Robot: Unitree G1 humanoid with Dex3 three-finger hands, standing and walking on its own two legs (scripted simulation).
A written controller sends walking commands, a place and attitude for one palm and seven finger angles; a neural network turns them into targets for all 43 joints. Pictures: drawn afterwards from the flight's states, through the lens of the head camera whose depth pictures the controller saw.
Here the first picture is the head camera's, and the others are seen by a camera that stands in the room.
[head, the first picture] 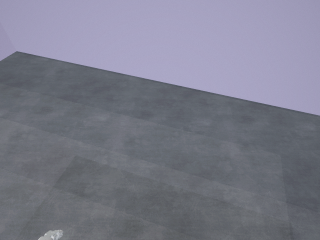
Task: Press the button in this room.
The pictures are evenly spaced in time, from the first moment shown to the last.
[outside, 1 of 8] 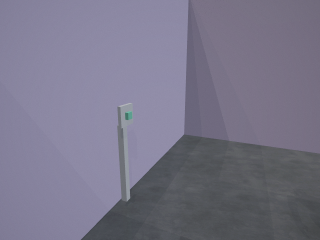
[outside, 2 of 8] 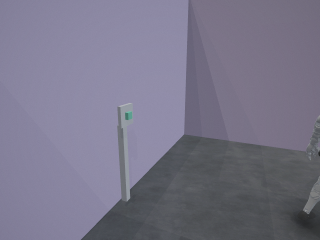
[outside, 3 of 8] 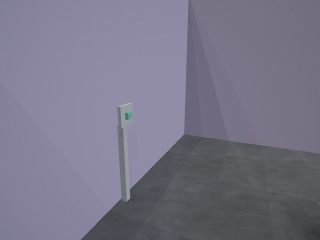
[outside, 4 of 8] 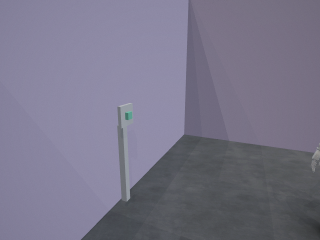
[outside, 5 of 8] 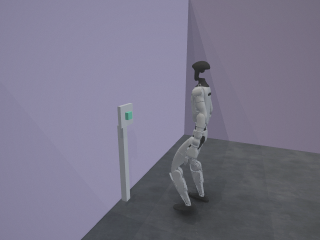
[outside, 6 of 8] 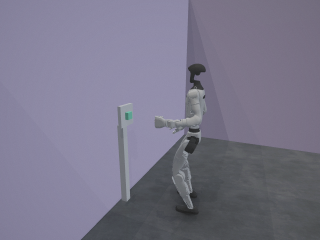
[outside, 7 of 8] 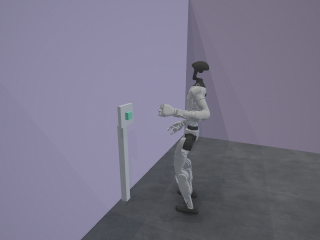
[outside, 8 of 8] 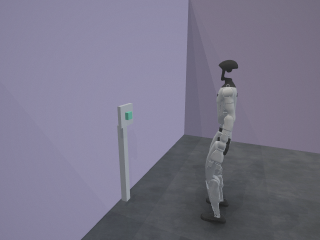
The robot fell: no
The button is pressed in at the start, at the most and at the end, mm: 0 13 0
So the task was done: yes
